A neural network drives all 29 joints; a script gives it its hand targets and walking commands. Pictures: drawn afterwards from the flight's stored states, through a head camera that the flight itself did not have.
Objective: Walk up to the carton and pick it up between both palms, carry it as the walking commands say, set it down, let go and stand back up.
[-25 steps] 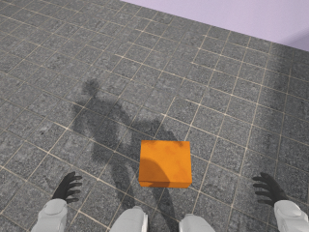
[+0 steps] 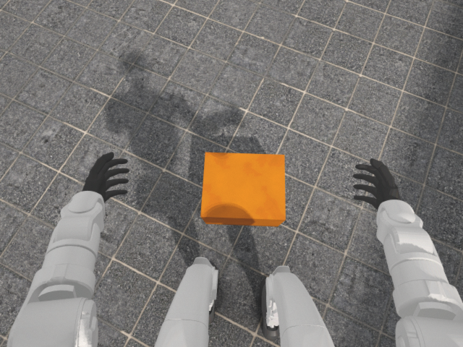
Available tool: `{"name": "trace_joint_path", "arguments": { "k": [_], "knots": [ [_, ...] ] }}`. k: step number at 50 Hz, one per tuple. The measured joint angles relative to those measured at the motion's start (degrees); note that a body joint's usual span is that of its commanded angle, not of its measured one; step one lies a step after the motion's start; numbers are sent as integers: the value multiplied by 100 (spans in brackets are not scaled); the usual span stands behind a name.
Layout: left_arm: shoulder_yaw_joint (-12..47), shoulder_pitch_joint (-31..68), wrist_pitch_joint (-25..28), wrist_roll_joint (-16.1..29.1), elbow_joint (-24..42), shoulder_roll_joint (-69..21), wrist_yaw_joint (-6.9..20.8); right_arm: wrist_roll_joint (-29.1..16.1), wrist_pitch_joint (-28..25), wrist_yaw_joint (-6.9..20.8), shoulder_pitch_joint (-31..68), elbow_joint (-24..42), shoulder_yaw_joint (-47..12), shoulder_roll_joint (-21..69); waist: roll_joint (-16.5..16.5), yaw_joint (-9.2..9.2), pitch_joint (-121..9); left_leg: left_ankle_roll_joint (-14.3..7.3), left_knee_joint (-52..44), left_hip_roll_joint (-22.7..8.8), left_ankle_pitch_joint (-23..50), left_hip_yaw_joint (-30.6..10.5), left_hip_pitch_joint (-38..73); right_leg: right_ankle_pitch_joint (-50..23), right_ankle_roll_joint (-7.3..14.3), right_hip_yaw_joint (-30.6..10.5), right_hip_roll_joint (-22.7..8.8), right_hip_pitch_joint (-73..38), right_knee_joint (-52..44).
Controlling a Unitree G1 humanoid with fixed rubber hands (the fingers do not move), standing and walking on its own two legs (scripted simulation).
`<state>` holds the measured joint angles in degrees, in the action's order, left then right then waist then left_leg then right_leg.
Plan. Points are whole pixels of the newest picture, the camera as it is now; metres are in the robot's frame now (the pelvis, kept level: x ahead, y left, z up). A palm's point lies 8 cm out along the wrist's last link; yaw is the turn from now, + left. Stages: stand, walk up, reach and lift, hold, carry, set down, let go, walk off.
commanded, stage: reach and lift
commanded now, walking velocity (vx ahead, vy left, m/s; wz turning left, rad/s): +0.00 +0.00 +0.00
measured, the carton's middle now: (243, 191) +0.49 +0.00 -0.60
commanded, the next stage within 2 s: none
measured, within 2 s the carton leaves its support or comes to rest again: neither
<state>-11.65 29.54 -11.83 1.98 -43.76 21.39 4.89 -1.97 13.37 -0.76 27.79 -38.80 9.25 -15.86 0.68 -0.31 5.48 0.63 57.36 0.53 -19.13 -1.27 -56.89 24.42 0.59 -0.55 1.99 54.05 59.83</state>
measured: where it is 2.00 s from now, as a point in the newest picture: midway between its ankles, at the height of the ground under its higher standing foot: (238, 312)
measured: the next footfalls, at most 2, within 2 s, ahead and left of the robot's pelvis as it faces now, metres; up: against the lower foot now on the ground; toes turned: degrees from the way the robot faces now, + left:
none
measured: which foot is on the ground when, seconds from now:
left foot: down 0.00-1.00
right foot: down 0.00-1.00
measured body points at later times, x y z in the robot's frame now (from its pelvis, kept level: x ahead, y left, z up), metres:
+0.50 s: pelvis -0.02 +0.02 -0.04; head +0.28 +0.03 +0.30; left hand +0.49 +0.26 -0.14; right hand +0.49 -0.21 -0.14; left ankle +0.08 +0.12 -0.66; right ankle +0.04 -0.11 -0.66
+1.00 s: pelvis -0.02 +0.01 -0.13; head +0.30 +0.01 +0.19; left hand +0.50 +0.24 -0.25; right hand +0.49 -0.21 -0.25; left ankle +0.08 +0.12 -0.66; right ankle +0.04 -0.11 -0.66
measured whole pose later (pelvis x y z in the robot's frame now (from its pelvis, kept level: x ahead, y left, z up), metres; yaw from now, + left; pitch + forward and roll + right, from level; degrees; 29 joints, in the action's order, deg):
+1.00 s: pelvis -0.02 +0.01 -0.13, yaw -2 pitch +49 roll -1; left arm -19.4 63.4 -7.7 0.1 -52.8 20.8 3.7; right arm -2.3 7.9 0.5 61.9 -50.2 18.0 -17.2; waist 0.2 0.1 -5.2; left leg -0.1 81.5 0.5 -21.8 -0.8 -108.9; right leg 27.5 -0.6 -0.4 2.4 105.7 83.9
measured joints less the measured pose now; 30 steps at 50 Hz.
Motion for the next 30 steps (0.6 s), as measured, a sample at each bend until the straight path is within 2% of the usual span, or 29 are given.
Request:
{"name": "trace_joint_path", "arguments": {
  "k": [10,21,25,30],
  "knots": [
    [-278,1444,60,-15,-480,94,101,-195,-52,-82,1542,-558,213,-37,18,20,-41,-1,246,-41,201,-33,-1209,-215,-15,38,45,1199,221],
    [-459,2791,244,-41,-925,71,-38,-168,-370,62,2820,-1139,631,-136,-17,19,-478,-75,484,-17,278,-17,-2581,-308,-99,28,26,2532,398],
    [-543,3120,290,-108,-912,13,-111,-83,-445,159,3191,-1241,784,-163,-52,39,-605,-107,511,-10,295,0,-2966,-334,-134,11,18,2905,403],
    [-670,3193,338,-230,-664,-153,-163,23,-540,254,3230,-1048,910,-133,-66,53,-756,-143,401,-6,349,42,-3242,-397,-165,-34,11,3190,290]
  ]
}}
